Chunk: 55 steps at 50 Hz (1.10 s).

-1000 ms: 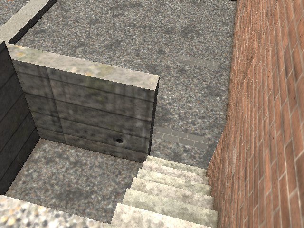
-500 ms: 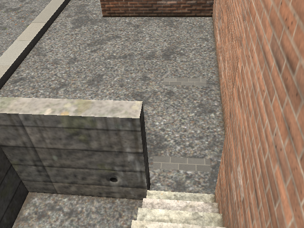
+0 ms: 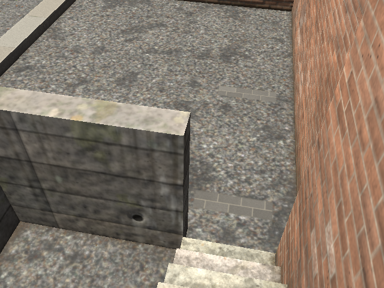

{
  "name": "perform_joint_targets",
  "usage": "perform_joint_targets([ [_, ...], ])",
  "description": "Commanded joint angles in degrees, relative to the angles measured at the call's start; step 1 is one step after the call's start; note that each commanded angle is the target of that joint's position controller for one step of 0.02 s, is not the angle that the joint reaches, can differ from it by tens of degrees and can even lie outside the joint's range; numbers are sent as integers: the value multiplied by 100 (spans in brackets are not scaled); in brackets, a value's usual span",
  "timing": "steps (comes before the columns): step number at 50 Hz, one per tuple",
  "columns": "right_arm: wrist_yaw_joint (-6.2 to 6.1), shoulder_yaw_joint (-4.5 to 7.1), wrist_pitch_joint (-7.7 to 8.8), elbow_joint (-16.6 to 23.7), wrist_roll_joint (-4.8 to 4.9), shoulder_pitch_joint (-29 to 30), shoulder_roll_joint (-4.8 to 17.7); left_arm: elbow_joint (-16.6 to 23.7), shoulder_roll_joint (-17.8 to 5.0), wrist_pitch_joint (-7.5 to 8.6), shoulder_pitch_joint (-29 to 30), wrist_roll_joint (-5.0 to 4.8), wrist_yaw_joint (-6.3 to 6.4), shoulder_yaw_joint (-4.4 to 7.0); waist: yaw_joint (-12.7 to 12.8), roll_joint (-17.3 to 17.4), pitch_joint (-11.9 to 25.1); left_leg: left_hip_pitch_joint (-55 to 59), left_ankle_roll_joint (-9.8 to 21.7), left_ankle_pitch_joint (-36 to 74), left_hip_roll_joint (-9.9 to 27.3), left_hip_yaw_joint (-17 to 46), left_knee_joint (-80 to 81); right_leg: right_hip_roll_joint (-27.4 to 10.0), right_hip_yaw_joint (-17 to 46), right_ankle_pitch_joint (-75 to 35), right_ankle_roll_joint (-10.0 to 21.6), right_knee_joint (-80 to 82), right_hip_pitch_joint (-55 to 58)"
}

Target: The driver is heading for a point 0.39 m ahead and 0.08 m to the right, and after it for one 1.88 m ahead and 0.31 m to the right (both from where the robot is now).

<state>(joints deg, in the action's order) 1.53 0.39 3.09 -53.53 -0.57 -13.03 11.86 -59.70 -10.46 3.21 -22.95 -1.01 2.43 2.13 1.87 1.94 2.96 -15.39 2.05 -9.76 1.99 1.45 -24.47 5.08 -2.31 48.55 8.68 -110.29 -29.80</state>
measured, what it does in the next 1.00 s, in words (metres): goes down: right foot 0.22 m lower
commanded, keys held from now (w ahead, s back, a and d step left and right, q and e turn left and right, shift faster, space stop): w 1.00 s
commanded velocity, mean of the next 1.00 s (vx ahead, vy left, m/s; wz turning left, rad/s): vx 0.50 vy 0.00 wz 0.00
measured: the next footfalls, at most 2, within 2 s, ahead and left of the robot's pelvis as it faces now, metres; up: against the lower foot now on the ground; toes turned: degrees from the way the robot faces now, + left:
right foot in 0.46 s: +0.26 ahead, -0.22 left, -0.22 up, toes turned -2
left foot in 1.02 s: +0.52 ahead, -0.03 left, -0.43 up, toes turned +1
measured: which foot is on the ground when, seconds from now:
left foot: down 0.00-0.46, up 0.48-1.00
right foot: up 0.00-0.44, down 0.46-1.00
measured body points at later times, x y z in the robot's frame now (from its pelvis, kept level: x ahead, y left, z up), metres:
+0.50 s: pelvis +0.20 -0.11 -0.20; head +0.18 -0.14 +0.25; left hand +0.32 +0.15 -0.31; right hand +0.16 -0.37 -0.36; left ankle +0.07 +0.10 -0.69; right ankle +0.23 -0.22 -0.95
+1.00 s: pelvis +0.39 -0.14 -0.37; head +0.41 -0.15 +0.08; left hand +0.30 +0.08 -0.51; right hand +0.57 -0.34 -0.51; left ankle +0.50 -0.03 -1.12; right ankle +0.23 -0.22 -0.93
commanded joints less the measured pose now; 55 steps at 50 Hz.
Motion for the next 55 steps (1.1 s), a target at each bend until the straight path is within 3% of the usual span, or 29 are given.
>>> perform_joint_targets([
  [1,-14,282,-71,-654,-124,-2662,1118,297,-448,98,-554,4,11,191,-489,706,434,3188,1718,3663,2149,2044,-1329,-256,1403,-241,-64,-758,-4019],
  [2,-63,369,-66,-601,-124,-2341,1317,381,-387,46,-338,55,-37,174,-335,1055,440,2484,2028,1253,2454,2917,-660,-395,1293,-871,-321,-625,-4097],
  [4,-57,46,63,-529,-267,-1860,549,429,-316,-198,383,150,-57,278,-143,-120,-575,-53,1389,-163,1830,2174,-547,-237,1558,-3327,-793,1450,-3267],
  [5,-120,-94,115,-415,-142,-1465,249,574,-62,-281,614,182,-109,189,71,-137,-709,-1032,1119,-318,1710,2058,-488,-233,1569,-4282,-1076,2679,-2531],
  [7,-75,25,171,-259,-198,-1128,780,305,18,-349,68,299,-119,196,289,241,-419,-2029,900,-16,1388,1725,-622,-154,1004,-5360,-1087,2881,-969],
  [11,-25,92,294,-285,108,-998,863,949,-488,-297,1181,206,-149,365,-37,865,-969,-1641,665,-2173,1075,1494,-903,-338,1440,-7158,-921,5375,-1241],
  [18,-329,100,65,-363,-219,-1449,727,1229,-724,-83,1990,-12,-261,284,-912,728,-1375,-863,624,-2200,789,738,-2168,-1058,718,-7799,-947,8199,147],
  [22,-415,242,-337,-486,-333,-1690,689,454,-802,-46,-407,60,-47,292,-114,-256,-1060,-397,478,-977,202,351,-5250,-1326,662,-7102,-712,10621,1918],
  [23,-442,308,-451,-701,-351,-1751,688,309,-976,-81,-1261,265,-65,301,236,-659,-448,-1191,564,-1613,-50,446,-6988,-1498,631,-7116,-817,9840,3553],
  [24,-227,260,-371,-756,-149,-2214,122,84,-1466,-29,-1853,340,-208,219,114,-2024,177,-3176,392,-5112,-822,297,-9274,-1721,394,-9591,-1018,6999,5207],
  [26,-305,131,-352,-242,-352,-1577,168,-352,-1375,-127,-2501,-257,-297,189,292,-2274,-174,-5391,247,-4449,-652,162,-10062,-2296,1677,-9010,-1213,6742,4620],
  [27,-309,133,-323,-45,-363,-727,317,-114,-1195,-96,-2139,-343,-326,111,535,-1639,-534,-5331,336,-3421,-605,400,-9351,-2032,1770,-6775,-1259,7450,3578],
  [29,-165,109,-417,-172,-319,-793,88,-448,-1694,-52,-2252,-301,-102,123,109,-1980,-496,-5664,188,-3518,-708,873,-9489,-3129,4130,-4710,-149,8191,2985],
  [30,-169,58,-342,26,-366,-33,141,-230,-1258,42,-1536,-98,-42,-19,-20,-874,-1227,-5598,151,-1138,-424,1685,-7646,-2779,2952,-4213,-160,8067,1910],
  [32,-58,-55,-370,28,-70,220,33,157,-306,113,-346,-111,120,-471,-664,-383,-1294,-3833,-236,755,-452,1210,-5240,-2071,1829,-4594,-547,7751,22],
  [33,-25,-85,-441,37,-82,332,-9,330,-292,178,-65,-194,150,-574,-725,-679,-1058,-2636,-373,1300,-603,607,-4586,-1903,1473,-5259,-483,7922,-543],
  [34,-73,-83,-559,-306,-31,-23,-79,283,-582,241,-327,-221,145,-556,-707,-1237,-614,-1924,-391,1509,-861,511,-5270,-1858,1390,-5942,-487,7895,-496],
  [35,-34,15,-594,-360,-71,-248,152,124,-683,282,-506,-345,200,-455,-819,-651,-713,-2799,-245,2179,-647,1238,-4953,-1964,1561,-5551,-601,6998,222],
  [37,6,8,-412,-198,-16,358,329,-16,-900,245,-1024,-594,249,-346,-388,-1166,-940,-3336,-97,2812,-591,899,-3765,-1451,1097,-5021,-699,6811,1109],
  [40,136,8,-321,127,-244,1264,293,-2,-553,88,-1247,-379,321,-383,-118,-929,-1089,-2364,-316,3955,-399,356,-2824,-1327,1315,-3507,-287,6595,570],
  [43,107,8,-284,256,-141,1228,186,14,-230,-43,-1400,-215,361,-442,175,-667,-1410,-2330,-338,3520,-111,449,-1323,-1245,1277,-4594,-209,5918,990],
  [46,74,37,-177,409,69,1524,86,47,-561,-140,-1269,-24,292,-260,707,-629,-1553,-1409,-166,3373,36,157,418,-1283,1273,-5874,-121,5528,962],
  [47,3,40,-227,428,-12,1209,131,91,-785,-164,-995,91,190,-132,802,-1411,-1230,-857,-58,3260,47,158,-112,-1228,1501,-5750,182,5107,789],
  [48,-17,62,-200,315,3,681,286,153,-805,-94,-673,157,68,-86,481,-1300,-972,-463,151,2889,155,364,201,-1065,1571,-5625,286,4511,814],
  [51,2,200,-165,-90,39,-796,423,34,-855,-79,-904,127,-88,74,-47,5,-656,2176,259,3216,66,-192,1949,-529,1011,-6232,199,2082,-307],
  [52,-26,288,-206,-541,69,-1966,607,64,-643,-43,-498,259,-133,119,-609,1034,74,4177,697,5554,834,606,720,101,346,-1286,96,-245,-2325],
  [53,-42,243,-284,-448,134,-1884,759,401,-570,33,-738,34,-103,30,-353,1333,977,5827,719,5968,1358,537,-1786,-135,213,663,53,-1152,-4268],
  [54,-11,225,-259,-421,212,-1973,719,566,-559,97,-684,-89,-40,-30,-542,1386,1273,5463,858,5297,1514,599,-1912,-373,375,560,136,-877,-4465],
  [55,-19,490,-190,-636,106,-2052,1317,638,-399,91,-541,-120,47,-92,-579,1616,1392,4456,1700,1590,2206,1895,-918,-565,875,-296,105,-1042,-4412],
])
